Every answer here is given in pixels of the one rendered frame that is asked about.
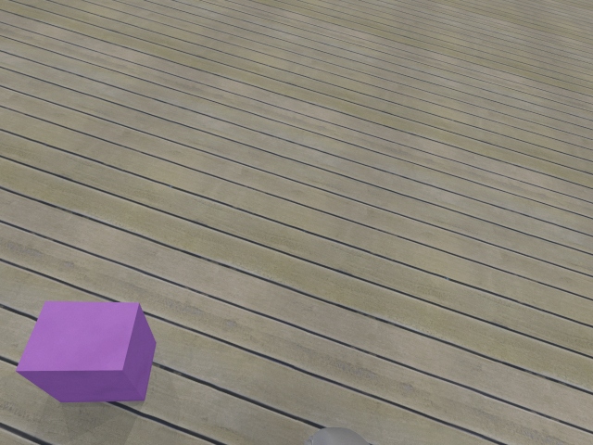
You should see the carton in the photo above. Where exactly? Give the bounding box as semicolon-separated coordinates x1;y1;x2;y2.
16;301;157;402

